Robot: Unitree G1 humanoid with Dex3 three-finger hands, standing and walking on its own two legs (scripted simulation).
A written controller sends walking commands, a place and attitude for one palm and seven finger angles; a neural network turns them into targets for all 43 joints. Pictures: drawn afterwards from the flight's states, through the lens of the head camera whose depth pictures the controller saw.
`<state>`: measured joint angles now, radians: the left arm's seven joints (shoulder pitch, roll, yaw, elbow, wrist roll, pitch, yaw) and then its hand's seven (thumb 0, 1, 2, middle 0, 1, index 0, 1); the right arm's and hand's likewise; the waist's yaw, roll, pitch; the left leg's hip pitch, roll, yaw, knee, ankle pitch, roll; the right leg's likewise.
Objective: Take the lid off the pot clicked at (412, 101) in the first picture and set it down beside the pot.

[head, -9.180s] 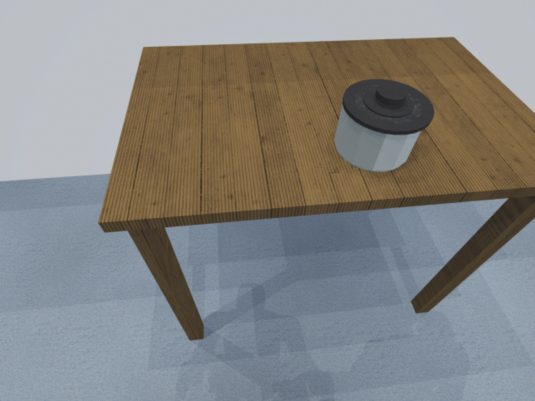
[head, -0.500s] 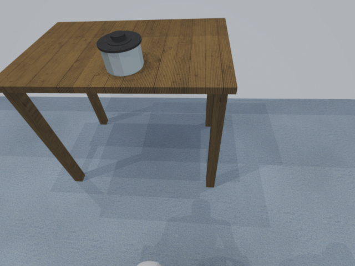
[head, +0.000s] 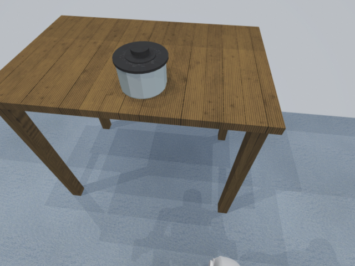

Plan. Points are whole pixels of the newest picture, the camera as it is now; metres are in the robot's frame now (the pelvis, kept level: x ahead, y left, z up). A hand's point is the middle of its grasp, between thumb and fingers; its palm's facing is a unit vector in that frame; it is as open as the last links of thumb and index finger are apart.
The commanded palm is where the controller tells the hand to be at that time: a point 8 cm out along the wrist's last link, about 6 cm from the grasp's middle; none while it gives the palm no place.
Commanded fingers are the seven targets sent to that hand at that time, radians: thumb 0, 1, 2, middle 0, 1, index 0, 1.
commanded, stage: take the last steps up to it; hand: left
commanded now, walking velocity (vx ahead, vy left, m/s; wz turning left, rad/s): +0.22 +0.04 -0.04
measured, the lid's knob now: (139, 49) +0.65 +0.17 +0.14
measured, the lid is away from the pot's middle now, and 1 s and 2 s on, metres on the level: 0.00 0.00 0.00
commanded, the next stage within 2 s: come to a stop and stand still in 0.14 s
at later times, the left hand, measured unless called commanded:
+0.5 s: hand (109, 245) +0.19 +0.20 -0.16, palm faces +0.05 -0.96 -0.26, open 7.3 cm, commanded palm none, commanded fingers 0.00 0.90 0.90 -0.20 -0.30 -0.20 -0.30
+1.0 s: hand (110, 235) +0.22 +0.21 -0.19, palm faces -0.07 -0.96 -0.27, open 7.4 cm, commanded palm none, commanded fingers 0.00 0.90 0.90 -0.20 -0.30 -0.20 -0.30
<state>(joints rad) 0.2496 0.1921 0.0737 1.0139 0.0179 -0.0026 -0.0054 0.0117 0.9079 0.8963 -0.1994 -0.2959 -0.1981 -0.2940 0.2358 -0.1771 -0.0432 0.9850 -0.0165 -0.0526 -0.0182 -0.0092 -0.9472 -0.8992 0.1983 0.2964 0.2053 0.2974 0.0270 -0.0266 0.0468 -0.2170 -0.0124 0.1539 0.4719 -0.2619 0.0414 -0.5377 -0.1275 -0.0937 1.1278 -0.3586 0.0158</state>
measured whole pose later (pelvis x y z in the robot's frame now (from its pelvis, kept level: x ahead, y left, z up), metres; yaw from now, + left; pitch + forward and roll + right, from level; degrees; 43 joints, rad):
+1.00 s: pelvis +0.14 +0.01 -0.02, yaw -4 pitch +1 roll +0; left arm 0.23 0.23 0.03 0.91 0.03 0.04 0.02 0.01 0.90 0.90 -0.20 -0.30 -0.20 -0.29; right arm 0.19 -0.20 -0.05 0.88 -0.02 0.05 0.00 0.01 -0.90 -0.90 0.20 0.30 0.21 0.30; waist -0.01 0.00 0.04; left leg -0.50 0.05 0.04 0.75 -0.32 -0.01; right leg -0.35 -0.03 0.07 0.71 -0.41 0.01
